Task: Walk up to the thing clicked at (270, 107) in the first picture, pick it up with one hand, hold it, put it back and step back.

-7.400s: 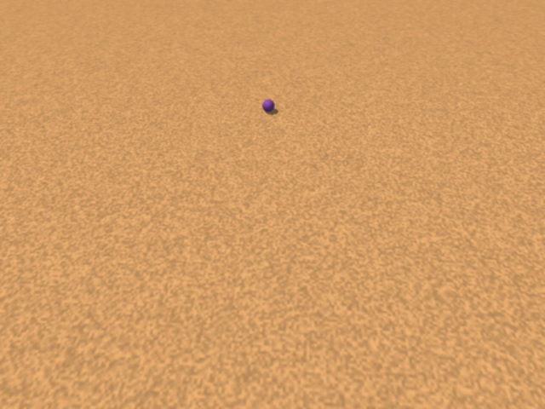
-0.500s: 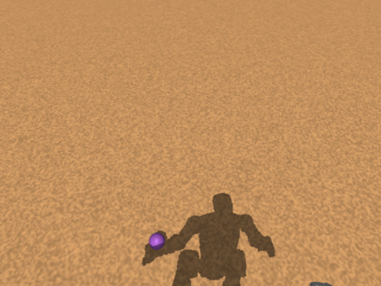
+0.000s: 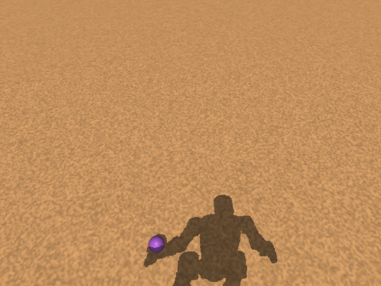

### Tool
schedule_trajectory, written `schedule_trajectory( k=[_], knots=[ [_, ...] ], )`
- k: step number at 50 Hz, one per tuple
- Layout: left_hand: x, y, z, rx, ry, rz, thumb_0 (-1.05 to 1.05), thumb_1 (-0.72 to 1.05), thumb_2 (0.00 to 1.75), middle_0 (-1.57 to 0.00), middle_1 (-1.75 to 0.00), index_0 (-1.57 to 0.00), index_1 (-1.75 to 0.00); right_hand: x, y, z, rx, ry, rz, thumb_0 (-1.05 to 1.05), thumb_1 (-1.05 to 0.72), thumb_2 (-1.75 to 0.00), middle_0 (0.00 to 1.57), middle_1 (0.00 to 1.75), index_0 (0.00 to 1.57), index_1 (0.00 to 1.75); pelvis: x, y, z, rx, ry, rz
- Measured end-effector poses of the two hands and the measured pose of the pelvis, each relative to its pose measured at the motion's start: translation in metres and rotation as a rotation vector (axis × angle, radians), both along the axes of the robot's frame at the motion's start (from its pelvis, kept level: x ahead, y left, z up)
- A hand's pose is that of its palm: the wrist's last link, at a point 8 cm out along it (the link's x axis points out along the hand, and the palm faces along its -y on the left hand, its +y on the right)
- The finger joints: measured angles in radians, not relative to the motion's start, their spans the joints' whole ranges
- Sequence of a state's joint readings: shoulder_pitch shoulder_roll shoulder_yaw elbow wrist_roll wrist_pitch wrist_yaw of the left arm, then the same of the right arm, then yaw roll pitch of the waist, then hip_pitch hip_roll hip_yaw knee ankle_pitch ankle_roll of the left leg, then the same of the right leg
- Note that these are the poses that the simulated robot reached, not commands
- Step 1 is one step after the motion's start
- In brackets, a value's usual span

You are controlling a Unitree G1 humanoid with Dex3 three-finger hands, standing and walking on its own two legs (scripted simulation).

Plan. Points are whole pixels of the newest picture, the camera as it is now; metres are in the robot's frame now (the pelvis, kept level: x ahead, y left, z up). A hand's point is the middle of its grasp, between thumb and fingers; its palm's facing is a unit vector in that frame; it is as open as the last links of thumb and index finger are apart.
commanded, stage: stand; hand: left
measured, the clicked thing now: (156, 244) +0.46 +0.19 -0.74
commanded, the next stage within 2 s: none
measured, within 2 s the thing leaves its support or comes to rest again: neither
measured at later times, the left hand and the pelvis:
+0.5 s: hand out of the picture +0.08 +0.24 -0.15, palm faces -0.04 -0.94 -0.35, open 7.4 cm; pelvis +0.00 -0.01 +0.00, yaw -1 degrees
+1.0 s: hand out of the picture +0.10 +0.23 -0.15, palm faces -0.05 -0.94 -0.34, open 7.4 cm; pelvis +0.01 -0.02 +0.00, yaw -1 degrees
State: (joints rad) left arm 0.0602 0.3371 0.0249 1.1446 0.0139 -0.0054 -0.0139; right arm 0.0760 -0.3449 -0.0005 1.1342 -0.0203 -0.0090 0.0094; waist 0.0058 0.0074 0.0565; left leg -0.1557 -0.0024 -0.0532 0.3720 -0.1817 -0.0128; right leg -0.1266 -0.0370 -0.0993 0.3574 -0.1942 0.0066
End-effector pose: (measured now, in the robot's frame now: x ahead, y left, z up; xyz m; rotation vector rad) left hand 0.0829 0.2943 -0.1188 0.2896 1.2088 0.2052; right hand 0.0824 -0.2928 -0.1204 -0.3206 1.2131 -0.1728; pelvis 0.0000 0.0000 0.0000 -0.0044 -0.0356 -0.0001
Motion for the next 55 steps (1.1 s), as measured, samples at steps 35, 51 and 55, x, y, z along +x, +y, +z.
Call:
schedule_trajectory(
  k=[35,51,55],
  knots=[
    [-0.002,-0.02,0.006,0.023,0.028,-0.043,0.01,0.91,0.9,-0.21,-0.3,-0.2,-0.3,-0.018,-0.022,-0.005,0.015,0.037,-0.037,0.01,-0.91,-0.9,0.2,0.3,0.2,0.3,0.007,-0.02,0.002,0.006,0.0,-0.021],
    [0.01,-0.025,0.006,0.018,0.012,-0.049,0.01,0.91,0.9,-0.21,-0.3,-0.2,-0.3,-0.011,-0.026,-0.003,0.008,0.029,-0.03,0.01,-0.91,-0.9,0.2,0.3,0.2,0.3,0.012,-0.023,0.002,0.004,0.003,-0.025],
    [0.01,-0.025,0.006,0.018,0.015,-0.049,0.01,0.91,0.9,-0.21,-0.3,-0.2,-0.3,-0.01,-0.026,-0.003,0.007,0.027,-0.03,0.01,-0.91,-0.9,0.2,0.3,0.2,0.3,0.013,-0.023,0.002,0.005,0.003,-0.026]
  ],
)
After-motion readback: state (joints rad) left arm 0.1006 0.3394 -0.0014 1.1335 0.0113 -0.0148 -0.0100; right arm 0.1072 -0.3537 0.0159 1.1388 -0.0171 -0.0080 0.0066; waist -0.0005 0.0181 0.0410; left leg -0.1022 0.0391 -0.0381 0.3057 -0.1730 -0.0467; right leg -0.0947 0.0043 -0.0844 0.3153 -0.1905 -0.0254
